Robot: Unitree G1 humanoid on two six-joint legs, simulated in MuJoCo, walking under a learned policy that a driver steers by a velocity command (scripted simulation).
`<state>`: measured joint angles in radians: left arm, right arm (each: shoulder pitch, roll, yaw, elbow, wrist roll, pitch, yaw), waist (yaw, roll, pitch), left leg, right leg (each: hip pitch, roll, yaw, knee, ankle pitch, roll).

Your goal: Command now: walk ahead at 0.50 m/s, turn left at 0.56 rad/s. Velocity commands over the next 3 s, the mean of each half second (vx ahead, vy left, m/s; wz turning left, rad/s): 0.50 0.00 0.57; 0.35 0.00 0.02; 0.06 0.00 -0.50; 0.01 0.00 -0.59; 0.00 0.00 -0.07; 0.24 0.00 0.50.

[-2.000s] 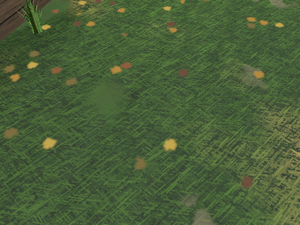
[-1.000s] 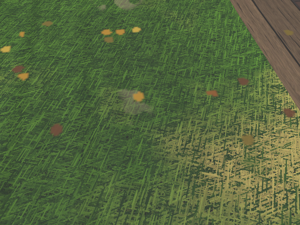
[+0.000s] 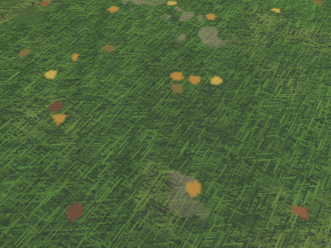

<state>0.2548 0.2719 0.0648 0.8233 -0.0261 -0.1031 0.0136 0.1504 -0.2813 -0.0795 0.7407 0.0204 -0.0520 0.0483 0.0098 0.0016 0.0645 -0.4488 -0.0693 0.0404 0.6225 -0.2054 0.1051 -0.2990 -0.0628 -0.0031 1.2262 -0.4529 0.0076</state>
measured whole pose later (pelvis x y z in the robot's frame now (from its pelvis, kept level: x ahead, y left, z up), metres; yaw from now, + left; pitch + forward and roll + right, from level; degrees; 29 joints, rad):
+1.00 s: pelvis +0.47 +0.07 +0.01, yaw +15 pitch +3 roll -1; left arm 0.30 0.30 0.05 0.82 -0.02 -0.01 0.02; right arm 0.06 -0.23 -0.03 0.64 -0.02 -0.04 0.00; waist 0.05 -0.02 0.04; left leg -0.44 0.03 0.04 0.51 -0.12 0.02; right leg -0.45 -0.02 0.04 1.12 -0.57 0.06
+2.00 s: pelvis +0.52 +0.07 +0.02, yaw -21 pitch +2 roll +0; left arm 0.22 0.35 0.11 0.62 -0.02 0.07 0.02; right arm 0.14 -0.25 -0.07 0.73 -0.01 0.01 -0.04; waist 0.00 -0.04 0.05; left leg -0.22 0.03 0.05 0.43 -0.23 0.01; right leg -0.53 0.01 0.07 1.08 -0.40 0.10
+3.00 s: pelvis +0.61 +0.05 +0.03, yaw -2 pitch +2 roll -3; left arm 0.04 0.31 0.09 0.72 -0.01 -0.08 -0.03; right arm 0.44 -0.26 -0.04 0.76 0.02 -0.04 -0.03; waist -0.06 -0.04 0.02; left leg 0.02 -0.03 -0.13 0.26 -0.31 0.07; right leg -0.63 -0.03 0.07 0.65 0.02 0.06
